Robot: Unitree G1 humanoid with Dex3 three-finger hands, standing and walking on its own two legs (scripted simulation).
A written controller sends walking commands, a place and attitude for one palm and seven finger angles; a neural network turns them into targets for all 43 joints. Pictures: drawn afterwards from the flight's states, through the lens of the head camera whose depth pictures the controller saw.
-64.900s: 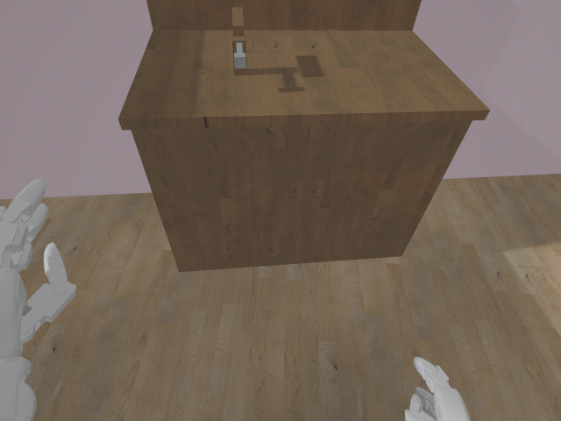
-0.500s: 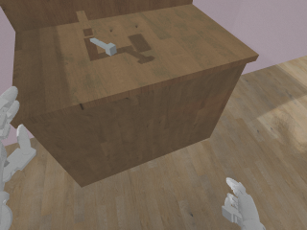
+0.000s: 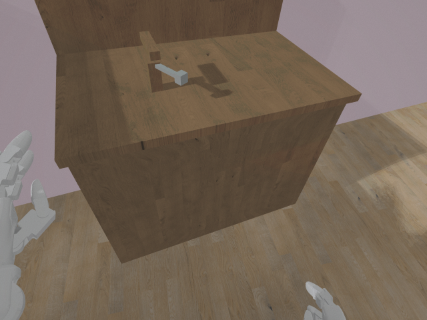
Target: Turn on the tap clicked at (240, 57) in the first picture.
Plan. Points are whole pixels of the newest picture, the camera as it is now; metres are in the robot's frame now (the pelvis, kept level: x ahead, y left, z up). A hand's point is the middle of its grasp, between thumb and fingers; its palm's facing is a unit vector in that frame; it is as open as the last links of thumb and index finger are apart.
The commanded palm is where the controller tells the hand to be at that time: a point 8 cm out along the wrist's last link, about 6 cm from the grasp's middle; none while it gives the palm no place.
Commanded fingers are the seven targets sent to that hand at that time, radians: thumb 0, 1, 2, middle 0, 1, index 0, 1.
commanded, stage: shuffle to correct the standing spot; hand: left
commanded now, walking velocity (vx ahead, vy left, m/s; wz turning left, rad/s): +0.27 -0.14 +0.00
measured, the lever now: (181, 77) +0.69 +0.14 +0.11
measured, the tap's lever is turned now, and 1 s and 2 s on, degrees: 29 29 29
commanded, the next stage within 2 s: come to a stop and stand still in 1.46 s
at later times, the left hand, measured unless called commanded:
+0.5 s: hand (85, 179) +0.28 +0.22 +0.16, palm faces +0.42 -0.83 -0.37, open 7.4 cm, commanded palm +0.21 +0.25 +0.17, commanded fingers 0.00 0.90 0.90 -0.20 -0.30 -0.20 -0.30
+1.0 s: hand (157, 130) +0.39 +0.14 +0.17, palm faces +0.45 -0.81 -0.38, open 7.4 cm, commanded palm +0.33 +0.17 +0.17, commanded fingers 0.00 0.90 0.90 -0.20 -0.30 -0.20 -0.30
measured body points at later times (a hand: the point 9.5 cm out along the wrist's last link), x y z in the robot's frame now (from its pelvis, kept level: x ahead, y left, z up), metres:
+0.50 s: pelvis +0.05 -0.03 -0.02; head +0.07 +0.00 +0.42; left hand +0.25 +0.27 +0.18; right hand +0.22 -0.25 -0.10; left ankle +0.07 +0.10 -0.74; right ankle +0.04 -0.13 -0.68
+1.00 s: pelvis +0.18 -0.12 -0.03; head +0.20 -0.08 +0.42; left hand +0.36 +0.18 +0.19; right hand +0.36 -0.35 -0.10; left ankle +0.20 +0.02 -0.74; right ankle +0.17 -0.21 -0.70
